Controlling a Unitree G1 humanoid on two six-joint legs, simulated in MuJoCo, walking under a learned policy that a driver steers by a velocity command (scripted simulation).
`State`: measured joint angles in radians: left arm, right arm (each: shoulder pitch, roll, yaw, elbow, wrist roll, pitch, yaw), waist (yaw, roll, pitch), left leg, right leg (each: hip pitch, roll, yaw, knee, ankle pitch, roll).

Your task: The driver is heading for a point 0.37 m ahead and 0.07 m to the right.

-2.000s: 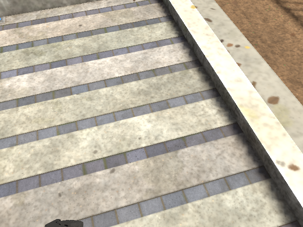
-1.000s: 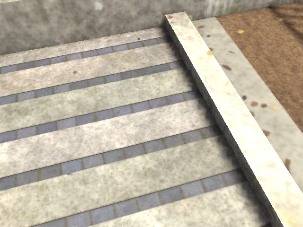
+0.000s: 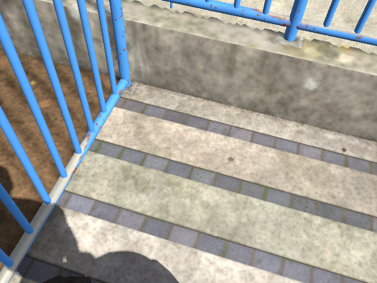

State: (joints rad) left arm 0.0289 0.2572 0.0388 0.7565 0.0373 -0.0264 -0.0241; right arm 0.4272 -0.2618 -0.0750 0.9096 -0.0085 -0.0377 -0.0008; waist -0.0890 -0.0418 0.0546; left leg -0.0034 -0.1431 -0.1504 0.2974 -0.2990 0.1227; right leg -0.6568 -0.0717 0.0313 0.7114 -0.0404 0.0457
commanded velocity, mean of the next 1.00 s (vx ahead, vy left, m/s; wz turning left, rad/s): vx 0.16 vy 0.00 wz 0.14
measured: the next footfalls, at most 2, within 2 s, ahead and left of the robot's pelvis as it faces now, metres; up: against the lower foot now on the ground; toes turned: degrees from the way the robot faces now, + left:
right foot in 0.10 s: +0.24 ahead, -0.12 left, +0.00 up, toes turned +6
left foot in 0.50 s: +0.18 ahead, +0.10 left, +0.00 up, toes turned +7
